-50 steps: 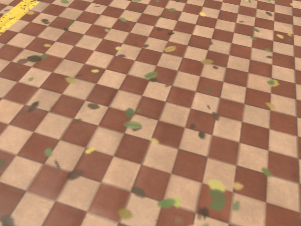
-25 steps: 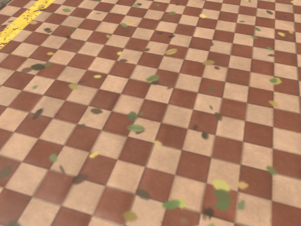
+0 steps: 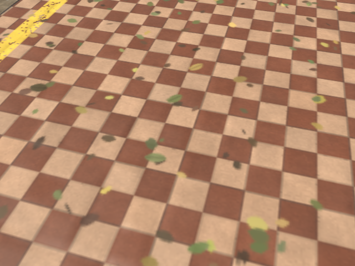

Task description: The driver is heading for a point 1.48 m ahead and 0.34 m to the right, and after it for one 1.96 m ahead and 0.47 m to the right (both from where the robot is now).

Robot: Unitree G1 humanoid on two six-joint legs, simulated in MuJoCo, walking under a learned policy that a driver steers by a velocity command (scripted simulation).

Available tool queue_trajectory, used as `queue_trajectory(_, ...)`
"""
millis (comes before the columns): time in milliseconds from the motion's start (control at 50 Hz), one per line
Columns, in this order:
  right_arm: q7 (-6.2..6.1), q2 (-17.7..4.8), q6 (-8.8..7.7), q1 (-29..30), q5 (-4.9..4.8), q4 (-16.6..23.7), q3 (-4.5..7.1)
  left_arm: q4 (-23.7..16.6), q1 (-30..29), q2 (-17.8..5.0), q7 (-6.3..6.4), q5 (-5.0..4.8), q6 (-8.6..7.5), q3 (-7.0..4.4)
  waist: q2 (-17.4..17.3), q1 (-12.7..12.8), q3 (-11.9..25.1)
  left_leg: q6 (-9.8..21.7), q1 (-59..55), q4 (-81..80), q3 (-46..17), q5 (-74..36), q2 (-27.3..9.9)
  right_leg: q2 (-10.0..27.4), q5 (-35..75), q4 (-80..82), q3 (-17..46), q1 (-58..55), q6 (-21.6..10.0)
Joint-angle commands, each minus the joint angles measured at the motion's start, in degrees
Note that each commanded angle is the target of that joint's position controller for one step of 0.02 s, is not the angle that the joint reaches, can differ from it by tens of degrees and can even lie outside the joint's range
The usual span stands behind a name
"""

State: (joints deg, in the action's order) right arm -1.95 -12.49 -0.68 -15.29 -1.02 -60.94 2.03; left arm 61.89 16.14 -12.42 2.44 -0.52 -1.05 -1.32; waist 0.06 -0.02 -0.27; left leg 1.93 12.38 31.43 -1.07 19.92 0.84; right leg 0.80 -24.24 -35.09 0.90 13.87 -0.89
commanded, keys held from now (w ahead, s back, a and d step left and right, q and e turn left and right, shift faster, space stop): w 1.00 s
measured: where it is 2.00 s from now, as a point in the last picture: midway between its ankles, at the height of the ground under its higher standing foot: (192, 153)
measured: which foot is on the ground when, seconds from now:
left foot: down 0.00-0.10, up 0.12-0.54, down 0.56-1.00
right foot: down 0.00-0.56, up 0.58-1.00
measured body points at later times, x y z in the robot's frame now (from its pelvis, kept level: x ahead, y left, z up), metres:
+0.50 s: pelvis +0.19 -0.01 -0.01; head +0.23 -0.01 +0.44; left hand +0.06 +0.23 -0.14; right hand +0.43 -0.22 -0.10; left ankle +0.37 +0.12 -0.71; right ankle +0.00 -0.12 -0.73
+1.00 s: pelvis +0.48 +0.01 +0.01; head +0.50 +0.00 +0.46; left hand +0.68 +0.24 -0.09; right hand +0.43 -0.26 -0.14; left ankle +0.37 +0.11 -0.73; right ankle +0.67 -0.14 -0.69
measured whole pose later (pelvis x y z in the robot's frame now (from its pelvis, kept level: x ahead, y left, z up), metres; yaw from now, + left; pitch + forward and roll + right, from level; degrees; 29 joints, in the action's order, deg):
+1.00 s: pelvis +0.48 +0.01 +0.01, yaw -1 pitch +2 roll +2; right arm -0.1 -14.0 -5.0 -21.6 -0.9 -59.3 2.5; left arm 49.0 1.8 -13.9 -0.9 -1.0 -5.0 -2.7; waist 2.1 -4.9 -0.7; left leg 2.3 -2.4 11.2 3.0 15.3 3.8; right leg 6.1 3.8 -32.9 0.7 36.5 -0.8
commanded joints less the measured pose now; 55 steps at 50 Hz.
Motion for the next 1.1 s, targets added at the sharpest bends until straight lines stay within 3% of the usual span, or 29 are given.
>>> queue_trajectory(20,0.05,-11.3,-1.71,-3.7,-0.47,1.3,2.63,-3.6,-2.2,-3.0,-1.02,-0.64,-2.75,-0.53,-10.5,-1.3,-7.7,11.7,4.2,-21.8,-26.0,28.3,-17.4,-0.2,-1.0,-8.6,-2.4,10.0,-2.1)
queue_trajectory(60,0.4,-10.4,-2.1,1.8,-0.95,3.5,2.36,-2.9,1.2,-2.5,-1.69,-1.1,-3.71,-0.6,-9.4,2.4,-8.2,9.9,8.7,-20.6,-21.4,23.5,-15.7,0.4,-2.0,-0.9,-2.6,3.1,-4.4)
queue_trajectory(80,0.58,-9.9,-1.98,5.4,-1.4,4.7,2.2,-1.1,5.5,-2.3,-1.76,-1.06,-3.95,-0.81,-8.3,5.0,-8.2,7.6,13.6,-17.5,-15.8,19.5,-12.0,-0.6,1.7,7.6,-3.6,-6.0,-5.0)
queue_trajectory(100,0.68,-8.2,-2.14,6.8,-1.23,5.6,1.82,0.8,9.8,-3.9,-1.7,-0.53,-3.94,-1.5,-4.1,6.2,-7.1,5.1,17.1,-9.7,-9.9,12.4,-7.5,-0.1,5.5,10.9,-0.9,-13.0,-4.5)
queue_trajectory(120,1.0,-4.2,-2.77,7.7,-0.71,6.6,0.77,2.3,16.9,-8.3,-1.56,-0.27,-4.04,-2.72,8.5,7.8,-3.6,1.3,23.8,8.9,-0.1,5.8,-1.0,10.0,-1.9,18.8,15.3,-20.6,-7.4)
queue_trajectory(140,0.85,-4.0,-3.96,9.0,-0.77,9.1,0.82,2.7,21.6,-13.9,-2.44,-0.07,-4.62,-3.75,18.5,8.3,-3.5,0.4,33.6,22.1,1.7,11.8,2.4,21.1,-7.6,26.7,37.1,-23.2,-14.4)
queue_trajectory(160,1.06,-6.1,-4.66,8.9,-1.54,9.0,1.31,1.7,17.6,-10.4,-2.54,0.6,-5.41,-2.58,10.9,5.6,-6.4,1.3,37.4,31.8,-2.8,10.7,-1.4,22.7,-8.7,26.7,38.7,-20.7,-15.7)
queue_trajectory(180,1.64,-6.1,-5.14,7.0,-1.89,8.1,1.29,0.2,13.9,-7.5,-2.66,0.32,-5.95,-1.83,7.2,3.7,-7.9,2.2,39.5,34.9,-3.7,4.7,-3.7,20.3,-6.4,26.3,32.5,-20.3,-13.9)
queue_trajectory(220,2.04,-7.0,-5.74,7.1,-0.95,7.4,1.87,-1.5,10.1,-6.6,-3.21,0.0,-5.94,-1.31,4.4,2.3,-7.4,2.7,39.4,32.4,-2.3,-4.1,-6.4,16.2,5.3,26.9,21.8,-20.2,-10.0)
queue_trajectory(260,2.7,-6.1,-5.67,8.8,-0.36,7.7,2.03,-1.3,11.9,-4.1,-2.98,0.59,-5.11,-0.46,5.6,2.7,-5.8,1.6,35.6,28.0,0.0,-8.7,-7.0,12.6,19.8,27.0,13.1,-19.2,-8.4)
queue_trajectory(300,3.12,-3.9,-5.26,12.1,-0.16,9.0,1.44,-1.3,13.7,-4.9,-2.26,0.78,-4.4,-0.46,5.4,3.3,-5.6,0.0,34.2,22.3,2.0,-11.9,-6.2,11.0,27.0,27.2,8.5,-18.0,-8.6)
queue_trajectory(360,3.51,-2.0,-5.08,20.5,-0.38,12.5,0.25,-2.0,14.0,-7.3,-1.32,0.82,-4.01,-0.81,5.0,4.7,-7.4,-1.2,27.4,8.8,4.4,-18.4,-3.9,9.5,26.4,29.5,4.8,-11.7,-8.5)
queue_trajectory(460,4.58,-4.7,-5.16,25.1,-0.95,15.6,0.22,-1.2,15.2,-8.7,-1.05,-0.46,-4.0,-1.87,6.1,3.4,-8.9,1.1,22.7,-0.2,3.5,-20.5,-3.0,13.2,30.8,29.1,3.3,-15.7,-8.3)
queue_trajectory(500,4.75,-7.2,-5.44,21.4,-0.79,15.3,1.29,-1.7,13.6,-9.9,-1.03,-0.26,-3.52,-2.48,7.1,0.2,-5.0,3.1,16.2,-1.0,4.2,-18.1,-1.1,14.1,47.5,22.9,2.1,-19.4,-7.0)
queue_trajectory(540,4.08,-11.2,-5.12,5.9,-1.03,10.9,3.71,-2.6,11.8,-9.9,-1.08,0.4,-2.55,-2.59,7.8,-7.6,5.1,5.9,-3.8,-0.8,6.0,-16.9,1.9,11.3,62.7,4.8,-0.8,-16.7,-4.6)
queue_trajectory(560,3.43,-14.4,-4.72,-4.7,-0.48,8.6,4.8,-4.1,11.4,-8.6,-1.24,1.18,-2.47,-1.89,3.7,-11.4,12.4,9.1,-22.1,0.8,-4.7,-13.3,-7.3,8.8,47.7,-12.1,-1.5,-3.2,-3.1)
queue_trajectory(580,3.67,-18.4,-4.5,-10.2,0.41,6.9,5.48,-4.6,19.3,1.2,-2.16,0.75,-3.67,0.59,-13.6,-6.4,23.2,19.3,-40.2,-7.2,-35.1,3.0,-22.7,-3.1,3.8,-34.9,-0.3,17.6,0.6)
queue_trajectory(600,3.81,-13.1,-4.56,-8.2,0.19,6.8,3.92,-4.2,15.1,-3.2,-2.49,-0.85,-5.53,-0.38,-11.4,-8.0,20.9,18.0,-36.8,-16.0,-43.9,8.1,-22.3,-2.8,-7.0,-43.3,7.8,24.0,-0.9)
queue_trajectory(620,3.75,-10.6,-4.99,-1.8,-0.01,7.6,3.09,-6.9,8.7,-7.2,-2.54,-2.53,-6.58,-1.61,-9.7,-6.3,10.1,14.9,-27.8,-17.0,-34.6,4.9,-20.6,0.3,-3.3,-45.3,6.2,28.9,-2.1)
queue_trajectory(640,3.85,-8.8,-5.47,3.7,0.22,8.9,2.47,-7.8,5.2,-8.0,-2.09,-2.48,-7.02,-1.76,-3.6,-4.1,5.5,13.4,-17.8,-18.2,-26.6,-2.8,-18.7,3.6,2.6,-42.7,5.0,26.4,-2.6)
queue_trajectory(660,4.18,-7.1,-5.87,6.6,0.9,9.2,1.99,-7.9,3.7,-7.9,-1.56,-1.6,-6.78,-2.36,-1.2,-2.1,2.6,12.3,-9.8,-19.5,-20.4,-9.4,-16.6,5.6,6.0,-39.3,4.1,23.3,-2.5)
queue_trajectory(700,4.51,-5.1,-6.25,7.6,1.49,8.4,1.37,-7.6,6.3,-5.3,-1.27,-0.92,-5.15,-2.58,-3.6,1.3,1.7,11.6,-2.1,-22.5,-13.7,-12.4,-13.4,7.9,8.5,-35.0,4.3,17.0,-2.5)
queue_trajectory(740,4.08,-6.2,-6.41,5.7,1.1,7.0,1.44,-8.4,5.3,-4.4,-1.12,-0.77,-4.04,-2.67,-3.9,2.1,-0.6,12.3,1.6,-25.0,-10.4,-13.7,-12.8,8.7,9.2,-30.9,3.3,17.5,-1.7)
queue_trajectory(800,2.66,-8.9,-6.26,2.1,1.15,5.9,1.9,-11.7,-2.9,-5.6,-1.06,0.1,-3.76,-3.03,-2.5,0.7,-3.3,12.8,0.6,-27.0,-8.5,-15.3,-12.9,9.4,17.5,-21.4,2.7,24.4,0.3)
queue_trajectory(900,1.64,-10.3,-5.54,-3.6,0.4,4.9,1.97,-14.8,-14.2,-4.1,-2.34,-0.12,-4.51,-2.15,-2.1,-2.8,-4.0,9.9,-2.7,-26.6,-2.9,-18.6,-10.5,6.0,31.0,-2.6,-0.8,22.0,0.8)
queue_trajectory(1000,1.41,-11.0,-4.08,-8.9,-0.13,2.7,2.38,-18.1,-21.2,-5.1,-4.13,-0.73,-4.98,-1.74,-2.4,-4.4,-5.2,9.2,-13.9,-21.8,-3.6,-20.8,-14.8,4.5,26.3,4.6,-0.4,24.3,-0.8)
queue_trajectory(1060,1.28,-12.3,-3.08,-7.1,-0.04,3.1,2.95,-17.6,-15.9,-8.1,-4.66,-0.81,-5.39,-2.86,-4.6,-0.1,-1.4,7.3,-17.3,-13.7,-3.0,-36.9,-15.5,1.6,20.0,6.8,-2.5,14.9,-3.4)
queue_trajectory(1080,1.32,-11.6,-2.71,-6.1,0.16,3.6,2.65,-15.1,-7.6,-10.3,-4.46,-0.73,-5.41,-4.17,-4.3,4.1,3.6,6.0,-15.5,-4.1,-0.8,-45.0,-12.9,-0.3,20.4,7.8,-4.0,3.7,-5.0)
queue_trajectory(1100,1.32,-9.6,-2.67,-6.1,0.91,4.8,1.71,-12.3,3.8,-14.1,-3.97,-0.18,-5.35,-5.55,-1.6,8.2,12.0,4.1,-5.9,11.3,1.6,-38.1,-9.8,5.5,21.7,5.3,2.1,-14.1,-8.2)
